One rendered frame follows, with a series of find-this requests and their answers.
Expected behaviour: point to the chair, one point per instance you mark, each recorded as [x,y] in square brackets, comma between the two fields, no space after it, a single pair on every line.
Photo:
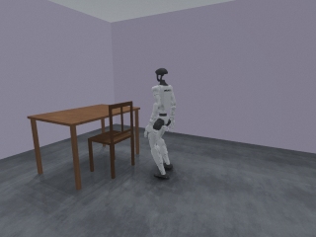
[113,137]

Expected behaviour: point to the left robot forearm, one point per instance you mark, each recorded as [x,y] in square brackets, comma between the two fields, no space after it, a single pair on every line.
[154,114]

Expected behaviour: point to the left robot hand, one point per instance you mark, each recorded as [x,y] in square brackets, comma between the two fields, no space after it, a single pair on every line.
[148,128]

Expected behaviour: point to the table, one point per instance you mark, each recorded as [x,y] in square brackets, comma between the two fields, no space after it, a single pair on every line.
[73,117]

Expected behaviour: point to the left robot upper arm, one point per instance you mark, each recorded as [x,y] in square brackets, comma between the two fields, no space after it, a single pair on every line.
[156,95]

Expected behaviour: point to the robot left foot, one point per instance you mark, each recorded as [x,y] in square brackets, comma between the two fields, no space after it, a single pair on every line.
[159,175]

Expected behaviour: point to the right robot forearm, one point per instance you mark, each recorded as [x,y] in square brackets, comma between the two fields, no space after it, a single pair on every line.
[172,112]

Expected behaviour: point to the right robot hand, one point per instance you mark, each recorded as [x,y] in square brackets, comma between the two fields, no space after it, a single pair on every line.
[171,124]

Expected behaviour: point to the right robot upper arm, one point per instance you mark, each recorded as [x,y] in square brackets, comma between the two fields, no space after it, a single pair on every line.
[173,101]

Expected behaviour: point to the robot head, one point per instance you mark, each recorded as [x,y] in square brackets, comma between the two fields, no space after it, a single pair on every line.
[161,71]

